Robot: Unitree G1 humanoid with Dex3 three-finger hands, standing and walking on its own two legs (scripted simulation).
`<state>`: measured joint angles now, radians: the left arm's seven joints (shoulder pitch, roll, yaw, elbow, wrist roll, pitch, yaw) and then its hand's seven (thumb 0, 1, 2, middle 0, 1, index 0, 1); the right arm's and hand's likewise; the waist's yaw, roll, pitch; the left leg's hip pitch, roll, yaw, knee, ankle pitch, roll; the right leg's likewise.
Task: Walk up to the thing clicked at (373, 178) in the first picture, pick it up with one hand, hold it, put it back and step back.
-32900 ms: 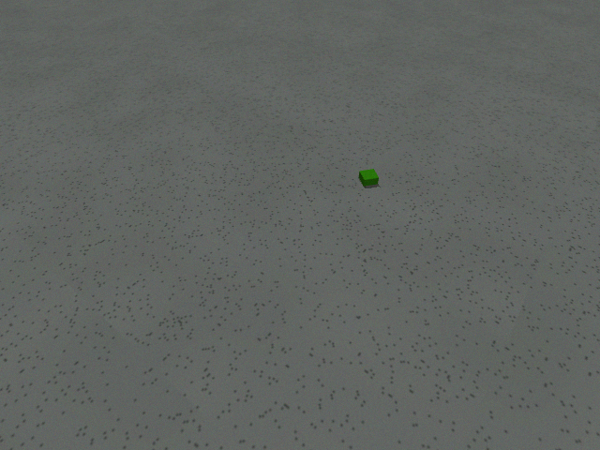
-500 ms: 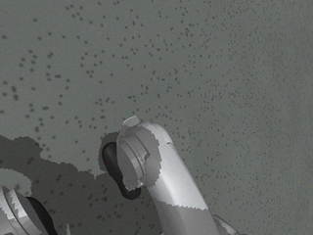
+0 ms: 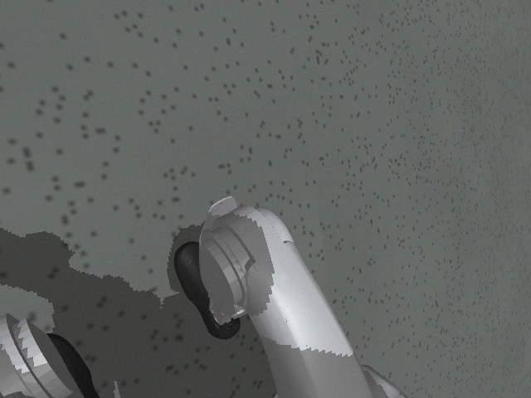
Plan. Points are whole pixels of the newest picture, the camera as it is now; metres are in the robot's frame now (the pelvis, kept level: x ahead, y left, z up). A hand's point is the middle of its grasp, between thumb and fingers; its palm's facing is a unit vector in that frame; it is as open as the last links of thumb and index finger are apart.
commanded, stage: close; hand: left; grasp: from above
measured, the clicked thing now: out of the picture +0.48 +0.39 -0.31
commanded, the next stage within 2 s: none
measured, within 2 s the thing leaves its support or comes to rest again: neither
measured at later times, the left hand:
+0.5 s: hand out of the picture +0.47 +0.39 -0.27, palm faces -0.27 -0.35 -0.89, open 9.9 cm
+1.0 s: hand out of the picture +0.47 +0.39 -0.27, palm faces -0.27 -0.35 -0.90, open 9.9 cm
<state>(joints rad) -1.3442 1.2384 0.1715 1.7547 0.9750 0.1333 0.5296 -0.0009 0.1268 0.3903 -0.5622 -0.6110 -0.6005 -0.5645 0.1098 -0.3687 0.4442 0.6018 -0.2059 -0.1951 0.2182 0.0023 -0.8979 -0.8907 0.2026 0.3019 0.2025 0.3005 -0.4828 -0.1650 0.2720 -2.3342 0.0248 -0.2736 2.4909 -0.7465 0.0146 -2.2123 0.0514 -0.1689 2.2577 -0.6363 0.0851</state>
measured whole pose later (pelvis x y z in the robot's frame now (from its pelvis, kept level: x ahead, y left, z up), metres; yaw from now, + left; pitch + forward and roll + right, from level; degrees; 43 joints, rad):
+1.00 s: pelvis +0.00 +0.00 +0.00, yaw +0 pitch +31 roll -18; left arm -1.34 1.23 0.16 1.75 0.96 0.13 0.53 0.01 0.16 0.19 -0.68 -0.40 -0.71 -0.35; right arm 0.11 -0.37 0.45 0.60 -0.21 -0.18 0.22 0.00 -0.90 -0.89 0.20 0.30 0.20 0.30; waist -0.48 -0.16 0.27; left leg -2.33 0.03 -0.27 2.49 -0.74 0.02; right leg -2.21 0.05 -0.17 2.26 -0.63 0.09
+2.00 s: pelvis +0.00 +0.00 +0.00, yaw +0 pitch +31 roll -18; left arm -1.34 1.23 0.16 1.76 0.96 0.14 0.54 0.01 0.14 0.24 -0.68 -0.44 -0.71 -0.40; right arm 0.11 -0.36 0.45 0.60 -0.21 -0.18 0.21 0.00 -0.90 -0.89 0.20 0.30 0.20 0.30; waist -0.48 -0.16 0.27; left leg -2.33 0.03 -0.27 2.49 -0.75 0.02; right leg -2.21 0.04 -0.17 2.26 -0.64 0.08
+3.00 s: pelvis +0.00 +0.00 +0.00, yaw +0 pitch +31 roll -17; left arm -1.34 1.23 0.17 1.76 0.96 0.14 0.54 0.01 0.15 0.28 -0.63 -0.49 -0.67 -0.45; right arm 0.11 -0.37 0.44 0.61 -0.20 -0.20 0.22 0.00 -0.90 -0.89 0.20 0.30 0.20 0.30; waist -0.48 -0.16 0.27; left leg -2.34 0.03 -0.27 2.49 -0.74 0.02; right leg -2.21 0.04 -0.17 2.26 -0.63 0.08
